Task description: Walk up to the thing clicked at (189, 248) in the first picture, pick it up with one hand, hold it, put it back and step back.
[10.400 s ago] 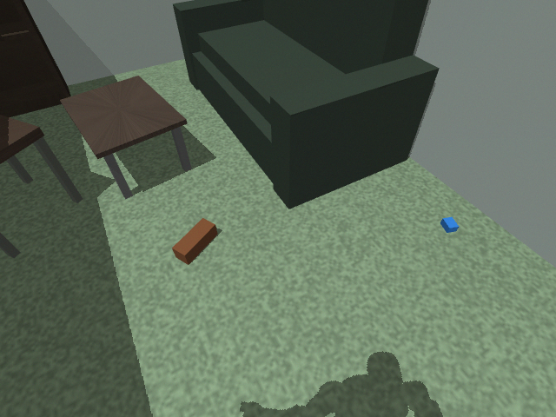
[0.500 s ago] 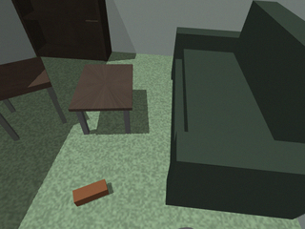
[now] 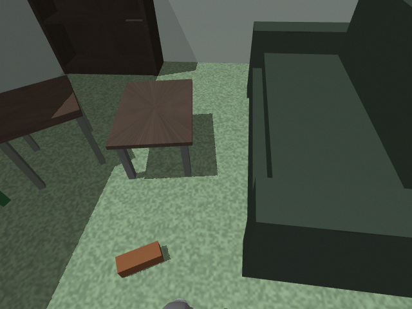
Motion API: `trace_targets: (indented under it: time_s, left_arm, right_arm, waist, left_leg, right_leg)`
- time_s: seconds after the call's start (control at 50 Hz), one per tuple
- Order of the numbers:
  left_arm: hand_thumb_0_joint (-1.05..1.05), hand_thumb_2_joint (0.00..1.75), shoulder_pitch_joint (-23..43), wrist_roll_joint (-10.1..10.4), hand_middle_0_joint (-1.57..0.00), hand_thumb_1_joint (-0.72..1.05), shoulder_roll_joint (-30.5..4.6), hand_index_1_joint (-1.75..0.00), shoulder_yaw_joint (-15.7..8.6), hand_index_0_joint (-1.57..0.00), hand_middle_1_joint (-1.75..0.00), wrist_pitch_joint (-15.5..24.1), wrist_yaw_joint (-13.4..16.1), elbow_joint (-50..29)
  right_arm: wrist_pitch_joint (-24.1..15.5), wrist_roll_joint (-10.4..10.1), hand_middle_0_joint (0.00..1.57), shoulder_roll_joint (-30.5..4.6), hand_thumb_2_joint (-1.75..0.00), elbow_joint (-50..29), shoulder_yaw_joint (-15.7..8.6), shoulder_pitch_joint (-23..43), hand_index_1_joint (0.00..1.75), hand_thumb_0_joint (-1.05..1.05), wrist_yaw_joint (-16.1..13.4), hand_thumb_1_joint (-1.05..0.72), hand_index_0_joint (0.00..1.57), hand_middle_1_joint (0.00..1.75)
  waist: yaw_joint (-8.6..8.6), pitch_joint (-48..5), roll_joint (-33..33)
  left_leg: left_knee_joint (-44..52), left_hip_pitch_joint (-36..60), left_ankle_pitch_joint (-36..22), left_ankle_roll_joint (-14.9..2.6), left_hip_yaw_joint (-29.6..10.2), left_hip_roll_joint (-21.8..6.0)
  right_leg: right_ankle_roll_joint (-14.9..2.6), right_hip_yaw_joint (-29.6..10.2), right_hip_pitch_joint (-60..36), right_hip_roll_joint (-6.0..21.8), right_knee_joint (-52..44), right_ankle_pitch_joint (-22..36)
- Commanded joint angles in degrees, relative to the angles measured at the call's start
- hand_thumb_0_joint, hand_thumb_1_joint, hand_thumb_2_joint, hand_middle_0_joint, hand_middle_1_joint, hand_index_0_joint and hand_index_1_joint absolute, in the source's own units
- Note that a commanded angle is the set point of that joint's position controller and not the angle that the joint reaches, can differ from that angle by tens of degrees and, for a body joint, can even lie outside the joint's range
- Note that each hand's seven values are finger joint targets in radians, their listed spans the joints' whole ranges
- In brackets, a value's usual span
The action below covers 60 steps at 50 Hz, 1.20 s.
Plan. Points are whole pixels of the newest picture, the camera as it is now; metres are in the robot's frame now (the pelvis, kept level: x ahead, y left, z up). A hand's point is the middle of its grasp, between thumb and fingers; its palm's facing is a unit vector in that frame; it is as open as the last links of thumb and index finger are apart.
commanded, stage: walk up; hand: left
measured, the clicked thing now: (140, 259) +0.46 +0.39 -0.72
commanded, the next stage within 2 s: stand in 1.90 s
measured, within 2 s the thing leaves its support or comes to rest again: neither
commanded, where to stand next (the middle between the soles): +0.12 +0.02 m, yaw -2 degrees
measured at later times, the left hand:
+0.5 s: hand out of the picture +0.13 +0.26 -0.16, palm faces -0.12 -0.90 -0.42, open 7.4 cm
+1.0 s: hand out of the picture +0.06 +0.28 -0.13, palm faces -0.02 -0.91 -0.41, open 7.4 cm
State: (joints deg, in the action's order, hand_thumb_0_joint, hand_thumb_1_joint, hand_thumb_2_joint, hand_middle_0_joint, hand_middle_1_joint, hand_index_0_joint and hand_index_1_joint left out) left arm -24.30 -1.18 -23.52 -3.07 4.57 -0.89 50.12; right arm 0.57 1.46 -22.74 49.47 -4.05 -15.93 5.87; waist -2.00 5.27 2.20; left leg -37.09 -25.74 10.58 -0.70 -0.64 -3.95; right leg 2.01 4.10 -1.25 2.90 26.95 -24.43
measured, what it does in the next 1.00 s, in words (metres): steps on the spot: left foot, then right foot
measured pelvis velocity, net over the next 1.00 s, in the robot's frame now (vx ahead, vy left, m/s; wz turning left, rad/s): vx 0.01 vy -0.01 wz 0.01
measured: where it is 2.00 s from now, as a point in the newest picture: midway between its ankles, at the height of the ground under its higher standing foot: outside the picture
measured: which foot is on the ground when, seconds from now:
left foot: up 0.00-0.02, down 0.04-0.50, up 0.52-0.80, down 0.82-1.00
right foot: down 0.00-0.06, up 0.08-0.44, down 0.46-0.84, up 0.86-1.00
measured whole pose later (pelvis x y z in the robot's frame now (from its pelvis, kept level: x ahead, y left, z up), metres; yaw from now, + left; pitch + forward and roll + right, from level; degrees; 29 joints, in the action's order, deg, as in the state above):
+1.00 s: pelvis +0.01 -0.01 +0.01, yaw +1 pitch -3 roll +1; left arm -18.3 -1.1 -25.3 -4.1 0.9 -1.4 51.5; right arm -2.0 2.3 -23.1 51.2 -3.0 -22.7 2.4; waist 2.4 1.7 -1.9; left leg -25.6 -4.3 18.5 -2.5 -0.8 2.0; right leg -0.8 -1.7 30.8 0.8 51.7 -19.2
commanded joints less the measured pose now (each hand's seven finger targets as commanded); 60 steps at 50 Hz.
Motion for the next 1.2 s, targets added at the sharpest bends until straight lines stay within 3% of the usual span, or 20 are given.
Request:
trace_targets:
  time_s: [0.0, 0.02, 0.04, 0.06, 0.14, 0.24, 0.4, 0.46, 0.5, 0.6, 0.66, 0.72, 0.76, 0.8, 0.82, 0.86, 1.0, 1.12, 1.14, 1.18]
  left_arm:
    - [0.0, 0.9, 1.8, -0.3, -0.2, 0.9, -11.8, -0.3, -3.0, -0.2, -0.3, -0.1, 0.4, -6.0]
    - [0.0, 0.9, -1.9, 0.3, -0.2, 0.9, -7.3, -0.3, -1.8, -0.2, -0.3, -0.6, 0.4, -6.1]
    - [0.0, 0.9, -3.7, 0.7, -0.2, 0.9, -5.8, -0.3, -1.1, -0.2, -0.3, -0.8, 0.5, -7.0]
    - [0.0, 0.9, -3.0, 1.2, -0.2, 0.9, -12.1, -0.3, -2.1, -0.2, -0.3, -1.3, 1.5, -6.2]
    - [0.0, 0.9, -2.7, 1.8, -0.2, 0.9, -12.7, -0.3, -2.9, -0.2, -0.3, -2.6, 0.8, -2.4]
    - [0.0, 0.9, 2.5, 3.0, -0.2, 0.9, -9.0, -0.3, -2.7, -0.2, -0.3, -6.8, 1.6, -4.2]
    - [0.0, 0.9, 5.9, 1.7, -0.2, 0.9, -11.1, -0.3, -2.7, -0.2, -0.3, -6.7, 1.5, -4.8]
    - [0.0, 0.9, 7.0, -0.3, -0.2, 0.9, -13.9, -0.3, -4.4, -0.2, -0.3, -5.1, 1.8, -4.1]
    - [0.0, 0.9, 11.4, -1.0, -0.2, 0.9, -21.2, -0.3, -5.4, -0.2, -0.3, -5.1, 2.1, -8.1]
    - [0.0, 0.9, 15.4, -1.0, -0.2, 0.9, -13.0, -0.3, -4.3, -0.2, -0.3, -5.2, 3.0, -8.9]
    - [0.0, 0.9, 9.0, -1.4, -0.2, 0.9, -9.7, -0.3, -3.6, -0.2, -0.3, -3.5, 3.0, -7.1]
    - [0.0, 0.9, 4.7, -1.5, -0.2, 0.9, -15.8, -0.3, -6.1, -0.2, -0.3, -2.9, 1.6, -7.0]
    - [0.0, 0.9, 6.5, -1.2, -0.2, 0.9, -18.0, -0.3, -6.5, -0.2, -0.3, -3.4, 1.2, -6.6]
    - [0.0, 0.9, 9.1, -0.8, -0.2, 0.9, -14.5, -0.3, -4.7, -0.2, -0.3, -3.9, 1.2, -6.8]
    - [0.0, 0.9, 10.1, -0.2, -0.2, 0.9, -8.3, -0.3, -3.0, -0.2, -0.3, -3.6, 1.6, -8.4]
    - [0.0, 0.9, 18.8, -0.6, -0.2, 0.9, -15.3, -0.3, -4.8, -0.2, -0.3, -1.9, 1.9, -8.7]
    - [0.0, 0.9, 9.7, 0.5, -0.2, 0.9, -9.5, -0.3, -2.8, -0.2, -0.3, -1.4, -0.7, -3.1]
    - [0.0, 0.9, 5.3, 2.1, -0.2, 0.9, -10.6, -0.3, -3.1, -0.2, -0.3, -1.2, 3.5, 2.0]
    - [0.0, 0.9, 3.1, 1.5, -0.2, 0.9, -12.7, -0.3, -3.4, -0.2, -0.3, -0.8, 4.2, 2.4]
    - [0.0, 0.9, 1.7, 0.4, -0.2, 0.9, -18.5, -0.3, -4.4, -0.2, -0.3, 0.4, 4.9, 0.8]
  right_arm:
    - [-3.9, -0.3, 0.2, -13.8, -0.9, -1.3, -5.9, -12.4, 0.3, 0.0, -2.9, -0.9, 0.2, 0.3]
    - [-4.6, 0.5, 0.2, -16.5, -0.9, -0.8, -6.8, -17.5, 0.3, 0.0, -4.0, -0.9, 0.2, 0.3]
    - [-5.2, 0.4, 0.2, -19.3, -0.9, -2.8, -6.8, -16.3, 0.3, 0.0, -4.7, -0.9, 0.2, 0.3]
    - [-5.3, -1.6, 0.2, -21.7, -0.9, -4.0, -7.0, -12.5, 0.3, 0.0, -4.7, -0.9, 0.2, 0.3]
    - [-6.3, -1.4, 0.2, -15.0, -0.9, -6.5, -3.8, -1.6, 0.3, 0.0, -5.7, -0.9, 0.2, 0.3]
    - [-4.6, -0.9, 0.2, -13.3, -0.9, -7.8, -2.1, 3.7, 0.3, 0.0, -8.5, -0.9, 0.2, 0.3]
    - [-0.6, -1.3, 0.2, -15.2, -0.9, -9.5, -2.8, 7.9, 0.3, 0.0, -8.2, -0.9, 0.2, 0.3]
    - [1.3, -2.5, 0.2, -10.6, -0.9, -7.9, -1.1, 2.7, 0.3, 0.0, -7.7, -0.9, 0.2, 0.3]
    - [2.2, -2.8, 0.2, -9.5, -0.9, -9.0, -1.1, 5.1, 0.3, 0.0, -9.2, -0.9, 0.2, 0.3]
    - [1.8, -3.7, 0.2, -11.6, -0.9, -5.5, -1.7, 3.9, 0.3, 0.0, -8.7, -0.9, 0.2, 0.3]
    - [-0.3, -2.3, 0.2, -11.6, -0.9, -4.0, -0.7, 4.7, 0.3, 0.0, -7.5, -0.9, 0.2, 0.3]
    - [-1.4, -0.3, 0.2, -13.6, -0.9, -4.6, -1.7, 3.7, 0.3, 0.0, -5.5, -0.9, 0.2, 0.3]
    - [-1.8, 0.2, 0.2, -13.7, -0.9, -3.5, -2.2, 0.9, 0.3, 0.0, -4.8, -0.9, 0.2, 0.3]
    - [-2.4, 1.3, 0.2, -12.5, -0.9, -0.5, -3.4, -7.0, 0.3, 0.0, -4.3, -0.9, 0.2, 0.3]
    - [-2.2, 2.5, 0.2, -17.2, -0.9, -1.1, -4.9, -6.4, 0.3, 0.0, -4.1, -0.9, 0.2, 0.3]
    - [-2.2, 1.3, 0.2, -19.8, -0.9, -3.3, -4.6, -4.9, 0.3, 0.0, -3.5, -0.9, 0.2, 0.3]
    - [-4.5, -0.2, 0.2, -13.4, -0.9, -4.5, -2.2, 2.4, 0.3, 0.0, -4.9, -0.9, 0.2, 0.3]
    - [0.8, -0.4, 0.2, -10.8, -0.9, -5.9, -1.7, 3.5, 0.3, 0.0, -4.8, -0.9, 0.2, 0.3]
    - [1.2, -0.7, 0.2, -9.8, -0.9, -5.5, -1.4, -0.4, 0.3, 0.0, -4.6, -0.9, 0.2, 0.3]
    - [1.7, -0.6, 0.2, -7.4, -0.9, -4.5, -0.9, -9.7, 0.3, 0.0, -4.9, -0.9, 0.2, 0.3]
  waist:
    - [8.73, -7.0, 0.9]
    - [9.98, -8.9, 10.6]
    - [7.44, -8.5, 13.6]
    - [6.91, -8.0, 8.6]
    - [0.96, 3.2, 2.1]
    - [0.13, 2.1, 7.4]
    - [0.93, -12.5, 9.9]
    - [1.01, -11.4, -5.3]
    - [-0.65, -10.7, -21.0]
    - [1.46, -12.2, -13.3]
    - [-2.35, -17.3, -10.1]
    - [-3.23, -13.9, -15.8]
    - [-0.33, -7.8, -15.1]
    - [6.0, -4.6, -3.5]
    - [5.94, -0.8, 15.8]
    - [8.08, 11.2, 4.1]
    - [2.0, 4.2, 7.4]
    - [0.22, -2.2, 4.3]
    - [-0.35, -4.7, -1.6]
    - [2.49, -10.0, -12.3]
  left_leg:
    - [5.7, 32.2, 0.3, -2.11, 3.5, 4.2]
    - [10.0, 38.2, 9.6, -4.07, -6.7, -2.3]
    - [15.9, 35.1, 12.7, -7.23, -31.8, -16.0]
    - [22.4, 28.7, 18.4, -13.82, -42.2, -21.8]
    - [20.1, 8.2, 0.8, -9.49, -14.4, -12.9]
    - [12.1, 1.0, -46.9, -12.97, -1.9, -12.7]
    - [0.2, 10.6, -19.6, -9.86, -1.7, -10.2]
    - [-14.8, 2.1, -2.5, -4.77, 0.4, -4.2]
    - [-31.9, -4.9, 31.5, -1.0, -4.7, 7.0]
    - [-40.8, -5.3, 19.9, 0.61, -7.6, 10.4]
    - [-22.8, -8.0, 19.2, 1.51, -4.8, 7.1]
    - [-9.5, -8.8, 27.8, -0.27, -2.1, 5.1]
    - [4.0, 4.2, 28.5, -3.61, -1.0, 4.2]
    - [22.0, 27.1, 13.4, -5.48, -1.2, 5.3]
    - [27.4, 34.1, 28.2, -8.27, -26.3, -6.5]
    - [32.5, 14.4, 47.3, -14.75, -38.7, -18.4]
    - [24.4, 10.2, 12.9, -8.81, -7.2, -5.9]
    - [0.5, 6.3, -7.6, -6.34, -0.2, 0.0]
    - [-8.3, 6.8, -4.3, -5.25, 0.3, 1.8]
    - [-24.8, -0.6, 22.8, -1.56, -4.5, 6.9]
  right_leg:
    - [-8.6, -1.8, 22.2, 4.8, 20.8, 22.6]
    - [-6.17, -1.9, 31.0, -1.0, 35.2, 6.3]
    - [-5.25, -8.2, 36.6, -6.2, 43.1, -8.6]
    - [-6.39, -12.3, 36.8, -3.6, 46.4, -7.5]
    - [-5.05, -13.2, 30.5, 1.5, 41.1, 2.3]
    - [-1.71, -11.9, 26.3, -4.1, 43.2, 1.8]
    - [-1.75, -5.6, 19.7, -1.5, 16.9, 7.5]
    - [-3.17, -12.2, 11.1, 1.6, 2.8, 28.3]
    - [-18.41, -36.2, 17.7, 19.2, 1.2, 50.2]
    - [-14.62, -21.2, 14.7, 8.9, 7.1, 40.8]
    - [-13.84, -24.6, 0.2, 7.2, 1.2, 1.3]
    - [-17.82, -35.1, -1.8, 15.3, -5.0, -20.8]
    - [-14.87, -29.2, 12.3, 15.4, -6.2, -15.4]
    - [-5.91, -13.0, 31.4, 4.5, 6.0, -12.3]
    - [-2.65, -2.5, 52.0, -5.4, 26.9, -11.5]
    - [-2.47, -9.1, 54.0, 0.2, 28.4, -4.2]
    - [-1.8, -5.8, 29.7, 0.0, 17.7, 11.3]
    - [-1.53, -0.8, 8.5, -3.2, 2.3, 23.0]
    - [-1.52, -2.8, 5.4, -1.7, -2.2, 25.3]
    - [-8.9, -31.8, 1.4, 19.5, -5.3, 38.3]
